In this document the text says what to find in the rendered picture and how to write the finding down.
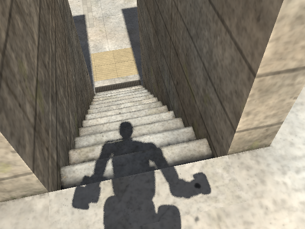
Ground stairs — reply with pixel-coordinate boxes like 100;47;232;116
60;85;214;190

